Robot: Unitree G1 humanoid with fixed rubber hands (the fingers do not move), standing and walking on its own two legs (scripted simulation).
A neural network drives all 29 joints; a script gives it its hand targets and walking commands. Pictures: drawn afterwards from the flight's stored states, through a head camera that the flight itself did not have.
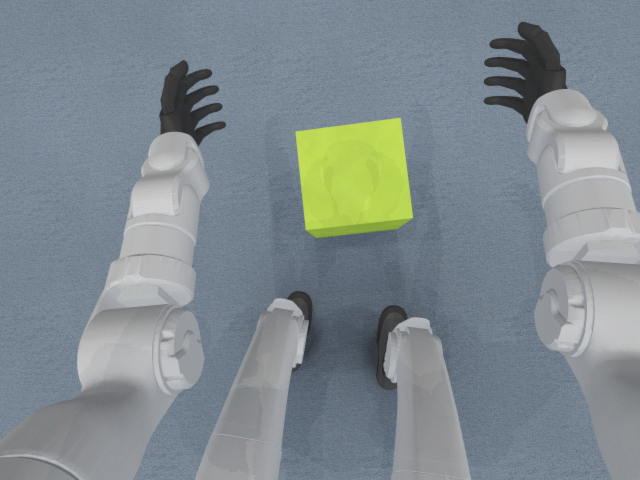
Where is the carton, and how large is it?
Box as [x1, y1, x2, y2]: [296, 118, 412, 237]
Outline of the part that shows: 400,118 296,131 305,227 307,231 315,237 322,237 397,228 412,217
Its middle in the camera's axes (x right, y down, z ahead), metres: +0.08 -0.12 +0.88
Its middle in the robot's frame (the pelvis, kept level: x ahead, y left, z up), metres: +0.50 +0.03 -0.52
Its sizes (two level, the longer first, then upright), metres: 0.210 0.200 0.250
